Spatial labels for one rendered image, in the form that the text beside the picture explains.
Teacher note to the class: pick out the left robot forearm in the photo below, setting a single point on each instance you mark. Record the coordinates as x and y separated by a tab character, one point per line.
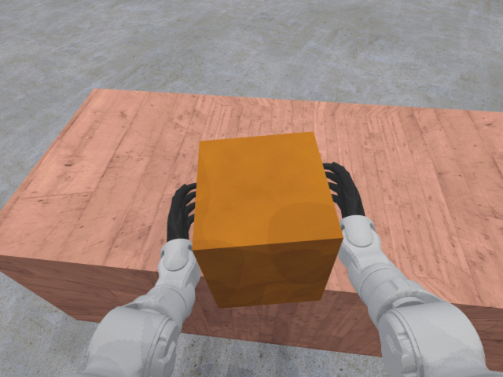
174	291

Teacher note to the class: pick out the left robot hand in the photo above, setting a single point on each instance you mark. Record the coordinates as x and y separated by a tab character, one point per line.
179	221

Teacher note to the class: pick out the pedestal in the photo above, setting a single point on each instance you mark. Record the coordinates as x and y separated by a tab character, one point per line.
85	228

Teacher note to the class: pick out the right robot hand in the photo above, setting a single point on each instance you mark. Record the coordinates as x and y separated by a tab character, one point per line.
347	198

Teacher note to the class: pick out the robot left upper arm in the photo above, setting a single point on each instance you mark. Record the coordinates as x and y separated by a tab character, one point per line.
133	343

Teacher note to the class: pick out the carton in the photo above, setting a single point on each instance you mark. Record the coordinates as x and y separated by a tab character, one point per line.
265	228

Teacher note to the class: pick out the right robot forearm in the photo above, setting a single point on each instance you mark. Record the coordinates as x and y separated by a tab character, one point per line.
378	282

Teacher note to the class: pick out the robot right upper arm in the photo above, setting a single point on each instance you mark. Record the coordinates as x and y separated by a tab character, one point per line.
430	340

